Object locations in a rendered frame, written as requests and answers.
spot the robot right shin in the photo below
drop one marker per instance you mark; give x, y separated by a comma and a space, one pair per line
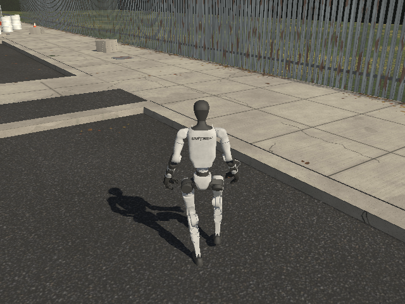
218, 217

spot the robot left forearm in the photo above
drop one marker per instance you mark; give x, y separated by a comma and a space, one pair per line
170, 168

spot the left robot hand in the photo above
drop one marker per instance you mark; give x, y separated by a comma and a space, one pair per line
169, 180

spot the robot right forearm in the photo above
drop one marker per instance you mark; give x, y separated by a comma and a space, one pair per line
232, 165

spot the left robot upper arm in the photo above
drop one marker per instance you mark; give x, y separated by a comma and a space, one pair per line
181, 134

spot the humanoid robot head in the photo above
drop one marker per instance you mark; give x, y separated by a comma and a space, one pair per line
201, 110

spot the right robot hand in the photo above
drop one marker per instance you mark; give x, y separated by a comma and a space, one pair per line
229, 174

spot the right robot upper arm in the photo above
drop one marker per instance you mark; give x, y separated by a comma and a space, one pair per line
225, 144

